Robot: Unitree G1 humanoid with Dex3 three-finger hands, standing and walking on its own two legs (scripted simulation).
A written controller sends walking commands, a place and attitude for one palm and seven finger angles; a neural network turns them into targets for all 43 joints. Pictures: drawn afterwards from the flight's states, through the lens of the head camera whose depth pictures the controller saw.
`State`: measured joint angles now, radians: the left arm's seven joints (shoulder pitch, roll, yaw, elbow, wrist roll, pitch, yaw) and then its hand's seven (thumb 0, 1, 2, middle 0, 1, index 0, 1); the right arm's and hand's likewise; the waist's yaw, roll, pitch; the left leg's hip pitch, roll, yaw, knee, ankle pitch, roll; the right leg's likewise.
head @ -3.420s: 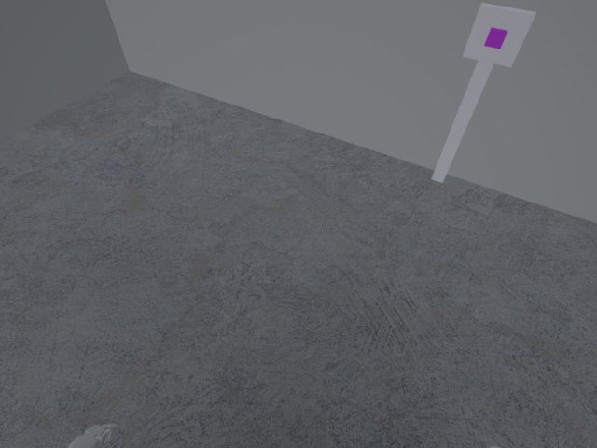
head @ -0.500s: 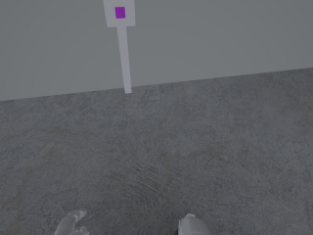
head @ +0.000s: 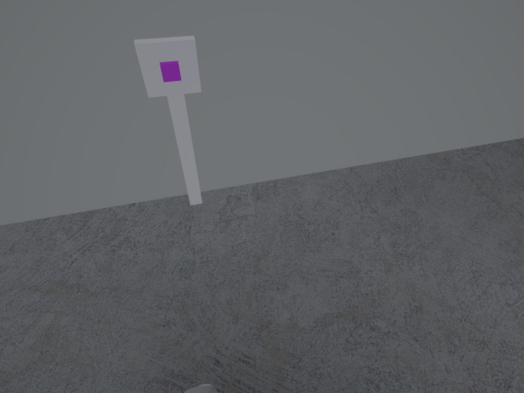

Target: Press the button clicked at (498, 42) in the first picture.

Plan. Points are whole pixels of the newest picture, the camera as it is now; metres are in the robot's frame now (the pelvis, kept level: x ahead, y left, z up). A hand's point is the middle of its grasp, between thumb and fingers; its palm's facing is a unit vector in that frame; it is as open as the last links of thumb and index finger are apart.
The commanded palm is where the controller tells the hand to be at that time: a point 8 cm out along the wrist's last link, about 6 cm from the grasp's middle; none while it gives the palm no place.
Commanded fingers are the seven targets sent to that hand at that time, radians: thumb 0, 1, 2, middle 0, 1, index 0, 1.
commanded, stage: walk to a spot facing it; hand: left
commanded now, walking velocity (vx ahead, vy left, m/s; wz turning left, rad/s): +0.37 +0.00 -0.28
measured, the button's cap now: (170, 71) +1.01 +0.37 -0.04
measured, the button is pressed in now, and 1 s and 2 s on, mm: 0 0 0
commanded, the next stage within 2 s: turn to face it in 0.42 s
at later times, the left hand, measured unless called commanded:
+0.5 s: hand (209, 288) +0.34 +0.14 -0.17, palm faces -0.23 -0.95 -0.23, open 7.3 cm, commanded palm none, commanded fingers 0.00 0.90 0.90 -0.20 -0.30 -0.20 -0.30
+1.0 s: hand (230, 259) +0.42 +0.10 -0.16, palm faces +0.01 -0.98 -0.20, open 7.3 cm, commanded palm none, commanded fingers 0.00 0.90 0.90 -0.20 -0.30 -0.20 -0.30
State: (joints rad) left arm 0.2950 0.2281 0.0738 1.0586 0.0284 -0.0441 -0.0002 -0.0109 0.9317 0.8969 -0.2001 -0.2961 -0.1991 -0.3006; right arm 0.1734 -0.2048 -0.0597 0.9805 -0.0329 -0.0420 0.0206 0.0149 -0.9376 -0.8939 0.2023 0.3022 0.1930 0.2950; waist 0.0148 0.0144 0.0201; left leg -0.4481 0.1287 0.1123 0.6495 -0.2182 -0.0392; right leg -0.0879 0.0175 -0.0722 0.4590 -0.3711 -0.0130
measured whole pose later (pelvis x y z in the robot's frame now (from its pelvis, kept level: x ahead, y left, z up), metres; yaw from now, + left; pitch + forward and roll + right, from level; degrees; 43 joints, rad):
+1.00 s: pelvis +0.32 -0.08 +0.00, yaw -2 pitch -1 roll +0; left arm 0.17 0.17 0.05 0.97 0.03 -0.01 0.03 0.00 0.93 0.90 -0.20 -0.30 -0.20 -0.30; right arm 0.19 -0.18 -0.05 0.99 -0.02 0.05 0.01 0.01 -0.92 -0.89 0.20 0.30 0.19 0.29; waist 0.00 -0.01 0.05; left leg -0.40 0.09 0.12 0.79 -0.38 -0.04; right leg -0.19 -0.07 -0.34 0.53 -0.31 -0.06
